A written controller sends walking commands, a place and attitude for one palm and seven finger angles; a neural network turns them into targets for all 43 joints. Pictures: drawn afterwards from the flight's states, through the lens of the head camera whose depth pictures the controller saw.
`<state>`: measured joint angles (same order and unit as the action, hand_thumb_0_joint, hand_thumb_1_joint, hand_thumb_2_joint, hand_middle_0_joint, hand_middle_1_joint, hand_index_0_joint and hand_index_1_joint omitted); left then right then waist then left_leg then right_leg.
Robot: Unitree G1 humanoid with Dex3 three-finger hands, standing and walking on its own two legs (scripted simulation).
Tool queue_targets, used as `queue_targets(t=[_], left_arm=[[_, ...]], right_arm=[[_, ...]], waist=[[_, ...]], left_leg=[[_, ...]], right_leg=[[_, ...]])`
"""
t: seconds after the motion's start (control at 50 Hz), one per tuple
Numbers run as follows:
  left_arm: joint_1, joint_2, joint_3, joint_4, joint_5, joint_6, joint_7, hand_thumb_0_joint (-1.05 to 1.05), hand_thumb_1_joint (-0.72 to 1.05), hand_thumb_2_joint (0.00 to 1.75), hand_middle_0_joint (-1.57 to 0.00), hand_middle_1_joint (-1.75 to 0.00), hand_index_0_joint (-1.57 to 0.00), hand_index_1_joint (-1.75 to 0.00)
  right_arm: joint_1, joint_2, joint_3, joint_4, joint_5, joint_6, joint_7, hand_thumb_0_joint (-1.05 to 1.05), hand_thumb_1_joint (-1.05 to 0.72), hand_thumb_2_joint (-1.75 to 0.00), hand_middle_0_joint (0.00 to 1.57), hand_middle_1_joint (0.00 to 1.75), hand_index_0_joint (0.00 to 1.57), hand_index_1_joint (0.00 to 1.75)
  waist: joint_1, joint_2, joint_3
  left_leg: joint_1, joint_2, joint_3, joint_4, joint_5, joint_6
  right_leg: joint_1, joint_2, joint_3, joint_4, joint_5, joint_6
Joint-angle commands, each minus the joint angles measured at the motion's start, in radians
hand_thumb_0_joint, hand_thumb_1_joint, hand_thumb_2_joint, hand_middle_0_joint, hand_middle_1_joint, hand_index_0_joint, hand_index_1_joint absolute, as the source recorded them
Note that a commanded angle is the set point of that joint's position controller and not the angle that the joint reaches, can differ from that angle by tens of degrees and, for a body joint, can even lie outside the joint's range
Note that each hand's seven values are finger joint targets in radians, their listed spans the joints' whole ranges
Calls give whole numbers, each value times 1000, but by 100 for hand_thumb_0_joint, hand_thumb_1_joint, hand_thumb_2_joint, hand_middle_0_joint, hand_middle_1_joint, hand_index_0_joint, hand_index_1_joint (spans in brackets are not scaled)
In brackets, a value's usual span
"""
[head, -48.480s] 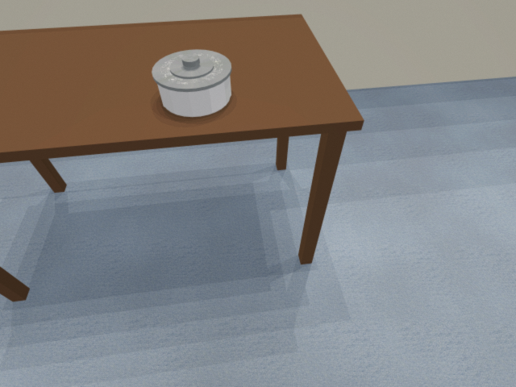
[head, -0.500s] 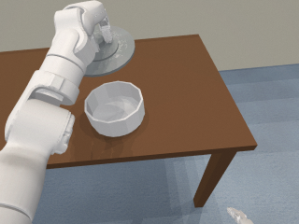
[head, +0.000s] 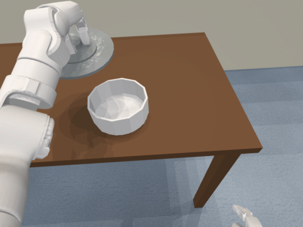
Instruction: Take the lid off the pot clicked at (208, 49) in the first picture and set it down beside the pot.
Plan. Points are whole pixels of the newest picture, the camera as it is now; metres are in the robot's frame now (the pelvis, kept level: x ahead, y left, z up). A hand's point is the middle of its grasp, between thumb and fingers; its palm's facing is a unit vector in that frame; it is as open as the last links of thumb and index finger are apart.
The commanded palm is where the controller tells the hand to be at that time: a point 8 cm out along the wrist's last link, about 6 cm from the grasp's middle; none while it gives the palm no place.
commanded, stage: move the lid sideways beside the pot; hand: left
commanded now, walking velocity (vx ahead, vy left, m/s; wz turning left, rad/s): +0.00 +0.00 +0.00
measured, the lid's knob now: (73, 43) +0.50 +0.19 +0.24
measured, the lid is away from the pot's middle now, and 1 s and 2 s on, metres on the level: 0.09 0.21 0.25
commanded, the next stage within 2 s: lower the lid onto the table in 1.36 s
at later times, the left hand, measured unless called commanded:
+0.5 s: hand (40, 44) +0.47 +0.25 +0.26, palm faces -0.19 -0.06 -0.98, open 6.9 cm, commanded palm +0.45 +0.25 +0.33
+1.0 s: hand (18, 46) +0.46 +0.30 +0.26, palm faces -0.20 -0.06 -0.98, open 6.9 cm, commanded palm +0.45 +0.30 +0.33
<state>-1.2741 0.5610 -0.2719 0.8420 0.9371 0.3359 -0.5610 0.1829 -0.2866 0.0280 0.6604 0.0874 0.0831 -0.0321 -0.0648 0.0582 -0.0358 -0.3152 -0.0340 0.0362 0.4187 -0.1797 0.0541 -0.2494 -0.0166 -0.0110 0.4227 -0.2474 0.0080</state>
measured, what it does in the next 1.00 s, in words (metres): stands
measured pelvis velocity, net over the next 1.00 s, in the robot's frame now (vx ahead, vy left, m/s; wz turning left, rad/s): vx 0.00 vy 0.02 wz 0.00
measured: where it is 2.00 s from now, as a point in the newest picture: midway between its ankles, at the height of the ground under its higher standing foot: outside the picture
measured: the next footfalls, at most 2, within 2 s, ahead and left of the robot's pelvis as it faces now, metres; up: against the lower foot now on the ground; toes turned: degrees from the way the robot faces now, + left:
none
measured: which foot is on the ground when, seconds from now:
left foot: down 0.00-1.00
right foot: down 0.00-1.00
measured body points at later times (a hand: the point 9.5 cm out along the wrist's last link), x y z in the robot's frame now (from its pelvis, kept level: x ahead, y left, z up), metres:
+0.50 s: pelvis +0.00 +0.01 +0.00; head +0.03 -0.01 +0.45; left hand +0.47 +0.25 +0.32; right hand +0.10 -0.26 -0.12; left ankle +0.02 +0.09 -0.74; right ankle -0.02 -0.13 -0.74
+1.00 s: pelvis +0.00 +0.02 +0.00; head +0.05 +0.00 +0.45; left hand +0.47 +0.30 +0.32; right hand +0.08 -0.26 -0.13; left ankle +0.02 +0.09 -0.74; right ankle -0.02 -0.13 -0.74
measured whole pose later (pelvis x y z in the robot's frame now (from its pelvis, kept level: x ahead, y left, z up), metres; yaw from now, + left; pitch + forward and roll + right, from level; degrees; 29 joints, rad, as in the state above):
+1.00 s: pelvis +0.00 +0.02 +0.00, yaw +0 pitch +6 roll -1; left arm -1.23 0.82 -0.14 0.88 0.96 0.16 -0.58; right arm 0.26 -0.30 0.02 0.67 0.11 0.12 -0.04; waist -0.08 0.05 -0.02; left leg -0.37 -0.04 0.04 0.44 -0.19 0.07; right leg -0.28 -0.02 -0.01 0.39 -0.22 0.02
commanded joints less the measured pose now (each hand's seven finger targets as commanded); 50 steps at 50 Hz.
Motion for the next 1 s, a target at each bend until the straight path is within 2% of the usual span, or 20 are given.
queue_targets(t=[0.0,0.04,0.1,0.12,0.2,0.22,0.3,0.32,0.42,0.5,0.54,0.6,0.62,0.7,0.74,0.8,0.86,0.9,0.92,0.98], left_arm=[[-613,225,58,-238,25,-26,49,0,53,112,-76,-109,-95,-107],[-588,293,117,-190,37,-31,45,0,53,112,-76,-109,-95,-107],[-578,226,59,-226,14,-34,39,0,53,112,-76,-109,-95,-107],[-604,325,137,-281,32,-41,45,0,53,112,-76,-109,-95,-107],[-524,336,140,-216,22,-49,38,0,53,112,-76,-109,-95,-107],[-540,424,206,-237,37,-54,43,0,53,112,-76,-109,-95,-107],[-486,307,101,-209,20,-59,30,0,53,112,-76,-109,-95,-107],[-526,394,167,-249,35,-64,37,0,53,112,-76,-109,-95,-107],[-520,433,186,-211,37,-80,36,0,53,112,-76,-109,-95,-107],[-530,390,141,-191,24,-96,33,0,53,112,-76,-109,-95,-107],[-528,469,197,-113,44,-115,35,0,53,112,-76,-109,-95,-107],[-561,409,133,-133,27,-134,30,0,53,112,-76,-109,-95,-107],[-610,519,213,-214,49,-144,42,0,53,112,-76,-109,-95,-107],[-526,410,144,-152,29,-153,29,0,53,112,-76,-109,-95,-107],[-468,509,223,-76,40,-164,30,0,53,112,-76,-109,-95,-107],[-529,412,128,-153,23,-165,23,0,53,112,-76,-109,-95,-107],[-559,566,241,-215,52,-182,32,0,53,112,-76,-109,-95,-107],[-523,502,199,-204,30,-184,26,0,53,112,-76,-109,-95,-107],[-518,555,243,-187,46,-183,29,0,53,112,-76,-109,-95,-107],[-514,539,220,-159,42,-189,22,0,53,112,-76,-109,-95,-107]], right_arm=[[-32,-131,-51,-128,3,-31,-3,0,-90,-90,20,30,20,30],[-21,-133,-49,-115,1,-24,-2,0,-90,-90,20,30,20,30],[-24,-137,-56,-125,8,-20,2,0,-90,-90,20,30,20,30],[-18,-136,-58,-124,2,-22,4,0,-90,-90,20,30,20,30],[-5,-148,-57,-126,7,-20,0,0,-90,-90,20,30,20,30],[-7,-146,-54,-126,7,-18,2,0,-90,-90,20,30,20,30],[-7,-149,-57,-134,16,-10,3,0,-90,-90,20,30,20,30],[1,-147,-58,-128,11,-8,5,0,-90,-90,20,30,20,30],[16,-151,-57,-121,14,-2,-1,0,-90,-90,20,30,20,30],[18,-161,-60,-122,15,-1,-8,0,-90,-90,20,30,20,30],[33,-160,-52,-105,11,2,-17,0,-90,-90,20,30,20,30],[40,-166,-57,-103,16,2,-20,0,-90,-90,20,30,20,30],[44,-167,-61,-107,12,1,-17,0,-90,-90,20,30,20,30],[63,-164,-66,-101,14,-6,-15,0,-90,-90,20,30,20,30],[68,-169,-59,-94,14,0,-17,0,-90,-90,20,30,20,30],[52,-170,-65,-102,21,8,-11,0,-90,-90,20,30,20,30],[66,-172,-65,-106,16,7,-15,0,-90,-90,20,30,20,30],[75,-177,-69,-106,16,9,-12,0,-90,-90,20,30,20,30],[76,-172,-67,-102,16,9,-11,0,-90,-90,20,30,20,30],[73,-174,-64,-100,20,16,-12,0,-90,-90,20,30,20,30]], waist=[[-19,-13,-440],[-15,-53,-418],[-24,-7,-412],[-8,-21,-467],[-11,-20,-430],[5,-48,-447],[-18,-5,-386],[-6,-23,-424],[-13,-20,-405],[-26,29,-384],[-22,-31,-373],[-32,9,-386],[-16,21,-450],[-35,78,-390],[-22,-7,-368],[-34,60,-372],[-18,55,-453],[-27,90,-432],[-20,48,-422],[-22,49,-400]], left_leg=[[319,-2,-44,13,308,33],[292,-5,-40,16,287,34],[319,1,-46,16,301,31],[333,2,-50,20,314,29],[307,2,-46,22,348,34],[291,1,-47,18,329,29],[303,8,-48,18,344,31],[308,7,-53,16,317,27],[299,5,-55,13,289,26],[308,8,-56,10,257,28],[262,2,-48,7,207,34],[286,11,-49,3,235,32],[313,12,-56,9,245,27],[345,18,-68,20,326,24],[276,8,-52,15,258,31],[312,19,-59,14,301,23],[341,14,-61,26,344,28],[353,22,-68,30,395,23],[337,19,-73,30,366,23],[318,15,-61,22,321,27]], right_leg=[[19,32,-11,-30,366,-59],[21,40,-14,-26,361,-56],[-13,37,-18,-34,335,-59],[16,40,-15,-22,347,-57],[19,39,-18,-31,372,-59],[48,40,-16,-19,369,-56],[-18,41,-24,-38,336,-58],[1,45,-24,-30,320,-55],[-13,49,-28,-39,288,-56],[-49,48,-31,-55,249,-61],[-13,53,-29,-53,246,-56],[-29,45,-31,-61,259,-57],[-1,47,-23,-46,263,-56],[-85,54,-36,-65,244,-62],[-37,58,-35,-54,251,-57],[-72,51,-38,-60,250,-61],[-25,57,-30,-45,282,-58],[-57,54,-36,-57,283,-60],[-51,60,-36,-49,268,-57],[-57,60,-42,-50,253,-57]])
